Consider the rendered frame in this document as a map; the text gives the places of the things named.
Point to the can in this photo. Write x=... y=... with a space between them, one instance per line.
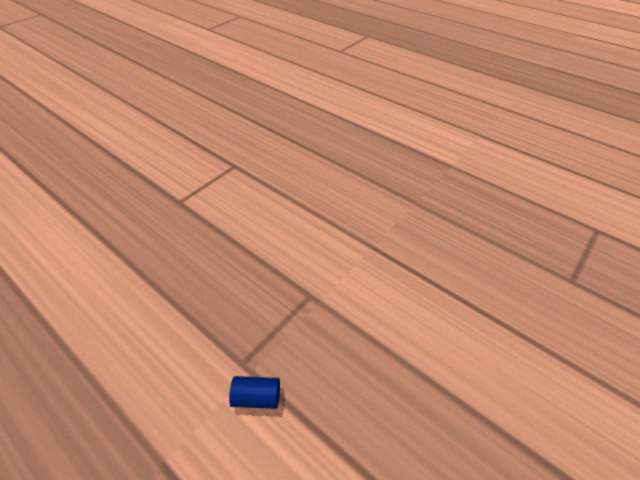
x=254 y=392

